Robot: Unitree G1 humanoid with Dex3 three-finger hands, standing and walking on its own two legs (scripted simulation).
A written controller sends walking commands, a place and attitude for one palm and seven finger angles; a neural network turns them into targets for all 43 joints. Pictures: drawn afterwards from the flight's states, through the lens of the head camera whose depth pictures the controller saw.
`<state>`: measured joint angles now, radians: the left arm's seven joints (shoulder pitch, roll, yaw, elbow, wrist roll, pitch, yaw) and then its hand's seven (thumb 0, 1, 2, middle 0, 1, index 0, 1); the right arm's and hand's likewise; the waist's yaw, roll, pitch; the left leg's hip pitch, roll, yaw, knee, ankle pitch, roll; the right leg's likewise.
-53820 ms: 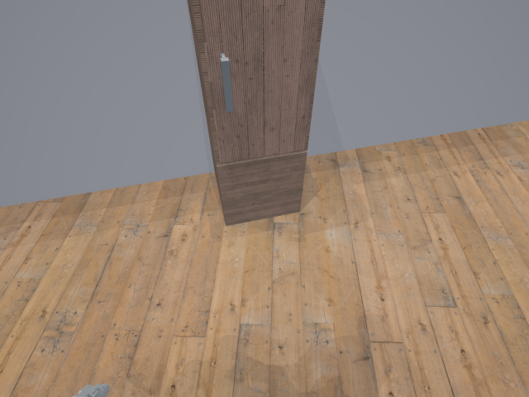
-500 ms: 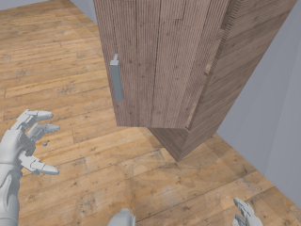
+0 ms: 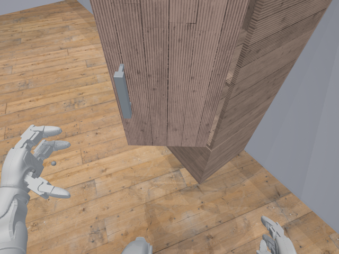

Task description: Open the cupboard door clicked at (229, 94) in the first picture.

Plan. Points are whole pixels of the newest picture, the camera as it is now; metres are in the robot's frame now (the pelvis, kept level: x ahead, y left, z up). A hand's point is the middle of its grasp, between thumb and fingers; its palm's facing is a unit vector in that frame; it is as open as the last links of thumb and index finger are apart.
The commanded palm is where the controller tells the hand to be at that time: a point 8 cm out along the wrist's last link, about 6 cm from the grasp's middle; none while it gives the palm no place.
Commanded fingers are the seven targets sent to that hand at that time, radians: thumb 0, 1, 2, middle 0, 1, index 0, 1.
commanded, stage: move the hooked fingers beside the handle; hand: left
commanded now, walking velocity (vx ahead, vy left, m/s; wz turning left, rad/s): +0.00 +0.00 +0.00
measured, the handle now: (124, 92) +0.54 +0.17 +0.05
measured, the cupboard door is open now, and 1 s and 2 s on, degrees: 52 52 52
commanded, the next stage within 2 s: none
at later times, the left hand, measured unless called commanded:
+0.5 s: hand (70, 142) +0.35 +0.26 +0.06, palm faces +0.03 -1.00 +0.00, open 14.0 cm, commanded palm +0.32 +0.31 +0.06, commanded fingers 0.00 -0.50 0.30 -0.30 -1.20 -0.30 -1.20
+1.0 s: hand (87, 122) +0.41 +0.24 +0.05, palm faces +0.06 -1.00 +0.00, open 14.0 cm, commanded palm +0.39 +0.29 +0.06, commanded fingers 0.00 -0.50 0.30 -0.30 -1.20 -0.30 -1.20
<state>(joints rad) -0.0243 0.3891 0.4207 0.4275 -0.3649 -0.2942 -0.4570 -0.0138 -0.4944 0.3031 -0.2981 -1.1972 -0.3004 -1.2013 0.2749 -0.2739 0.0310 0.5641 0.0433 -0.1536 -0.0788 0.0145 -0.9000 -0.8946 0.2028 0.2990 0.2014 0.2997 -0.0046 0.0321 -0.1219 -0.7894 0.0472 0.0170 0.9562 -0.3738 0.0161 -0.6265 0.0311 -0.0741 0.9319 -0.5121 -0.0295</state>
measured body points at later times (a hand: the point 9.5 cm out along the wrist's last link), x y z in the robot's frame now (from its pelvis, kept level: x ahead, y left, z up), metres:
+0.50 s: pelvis -0.01 +0.01 +0.00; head +0.05 +0.02 +0.44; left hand +0.34 +0.31 +0.06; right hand +0.11 -0.25 -0.10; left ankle +0.05 +0.11 -0.68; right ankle -0.03 -0.10 -0.68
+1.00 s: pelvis -0.01 +0.01 -0.01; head +0.07 +0.03 +0.43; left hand +0.40 +0.30 +0.06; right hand +0.07 -0.25 -0.12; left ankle +0.05 +0.11 -0.68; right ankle -0.03 -0.10 -0.68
